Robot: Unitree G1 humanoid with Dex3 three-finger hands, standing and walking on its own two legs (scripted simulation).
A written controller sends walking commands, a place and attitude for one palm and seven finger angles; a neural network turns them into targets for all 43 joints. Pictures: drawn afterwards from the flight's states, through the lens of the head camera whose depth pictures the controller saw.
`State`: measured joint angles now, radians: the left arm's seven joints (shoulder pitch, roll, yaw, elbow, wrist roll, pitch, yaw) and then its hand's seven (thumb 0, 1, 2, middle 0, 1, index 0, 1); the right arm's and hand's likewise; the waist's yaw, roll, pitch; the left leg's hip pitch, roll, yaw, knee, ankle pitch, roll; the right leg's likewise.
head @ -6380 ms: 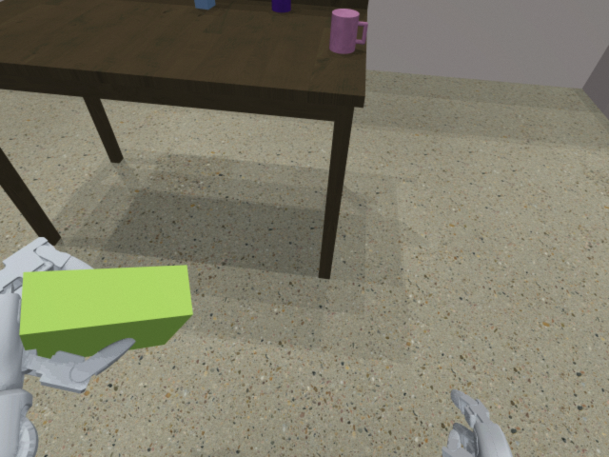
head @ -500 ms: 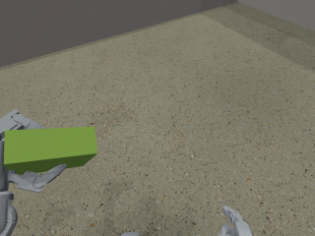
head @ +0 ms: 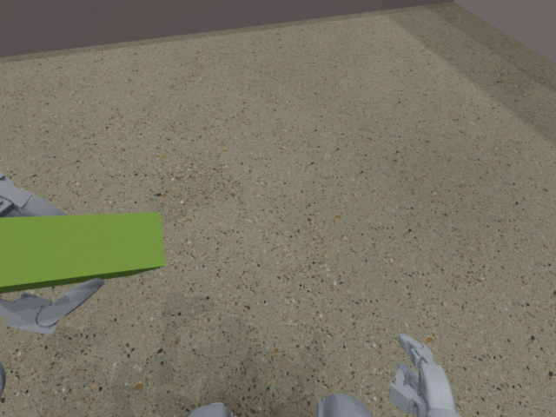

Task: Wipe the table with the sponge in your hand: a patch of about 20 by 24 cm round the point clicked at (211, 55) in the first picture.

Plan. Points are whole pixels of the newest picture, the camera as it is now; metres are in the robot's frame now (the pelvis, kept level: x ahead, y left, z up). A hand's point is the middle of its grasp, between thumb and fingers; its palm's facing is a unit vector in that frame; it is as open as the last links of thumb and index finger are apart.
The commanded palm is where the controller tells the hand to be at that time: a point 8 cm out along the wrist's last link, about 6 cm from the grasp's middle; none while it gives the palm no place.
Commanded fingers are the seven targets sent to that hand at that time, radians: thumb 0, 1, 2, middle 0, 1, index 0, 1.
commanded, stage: turn to face it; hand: left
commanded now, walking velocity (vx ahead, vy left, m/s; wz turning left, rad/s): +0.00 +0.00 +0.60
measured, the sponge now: (100, 252) +0.25 +0.20 +0.17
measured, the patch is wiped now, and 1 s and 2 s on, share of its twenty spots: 0.00 0.00 0.00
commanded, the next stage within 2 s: none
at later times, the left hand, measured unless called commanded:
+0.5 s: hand (10, 351) +0.15 +0.23 +0.18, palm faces +0.56 -0.71 -0.43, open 9.6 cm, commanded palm +0.07 +0.26 +0.19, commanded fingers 0.00 0.10 1.30 -1.20 -1.60 -1.20 -1.60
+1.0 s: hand out of the picture +0.00 +0.20 +0.18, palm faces +0.76 -0.47 -0.45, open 9.6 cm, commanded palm -0.07 +0.20 +0.19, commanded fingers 0.00 0.10 1.30 -1.20 -1.60 -1.20 -1.60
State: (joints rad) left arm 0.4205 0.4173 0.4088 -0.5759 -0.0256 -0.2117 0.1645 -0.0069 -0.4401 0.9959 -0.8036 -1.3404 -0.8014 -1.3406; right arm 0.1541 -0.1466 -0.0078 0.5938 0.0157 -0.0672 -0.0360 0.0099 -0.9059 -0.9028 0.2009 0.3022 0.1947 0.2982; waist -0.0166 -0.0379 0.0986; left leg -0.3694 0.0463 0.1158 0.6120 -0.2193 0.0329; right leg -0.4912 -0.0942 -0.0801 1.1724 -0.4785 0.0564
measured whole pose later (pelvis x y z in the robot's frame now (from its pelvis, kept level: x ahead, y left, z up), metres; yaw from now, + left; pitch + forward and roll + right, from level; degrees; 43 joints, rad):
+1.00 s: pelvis -0.05 -0.12 +0.01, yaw +33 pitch -1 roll +1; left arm 0.45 0.35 0.33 -0.50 -0.05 -0.10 0.14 -0.01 -0.44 1.00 -0.80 -1.34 -0.80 -1.34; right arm 0.17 -0.19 0.02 0.64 0.00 -0.08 -0.04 0.01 -0.90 -0.90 0.21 0.30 0.20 0.30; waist 0.03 0.06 0.07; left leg -0.52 -0.03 -0.06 0.96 -0.38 -0.05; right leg -0.23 -0.02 -0.13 0.56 -0.30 -0.04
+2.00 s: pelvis -0.12 -0.26 +0.02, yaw +68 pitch -1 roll +3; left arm 0.50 0.39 0.36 -0.55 -0.04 -0.16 0.17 -0.01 -0.44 1.00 -0.80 -1.34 -0.80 -1.34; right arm 0.20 -0.27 -0.05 0.58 -0.01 -0.06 -0.09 0.01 -0.90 -0.90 0.20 0.30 0.20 0.30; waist -0.01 -0.05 0.06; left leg -0.32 0.04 0.10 0.79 -0.48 -0.04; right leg -0.29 -0.13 -0.27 0.50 -0.21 -0.07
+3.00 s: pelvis -0.14 -0.45 +0.02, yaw +103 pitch +0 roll -2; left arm 0.55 0.41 0.38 -0.61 -0.05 -0.19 0.13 -0.01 -0.44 1.00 -0.80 -1.34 -0.81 -1.34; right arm 0.23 -0.14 0.02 0.60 0.01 -0.12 -0.02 0.01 -0.90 -0.90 0.21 0.30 0.20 0.30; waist 0.00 0.03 0.06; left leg -0.30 0.02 -0.07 0.48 -0.18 0.00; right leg -0.44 -0.03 -0.09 0.92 -0.45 0.10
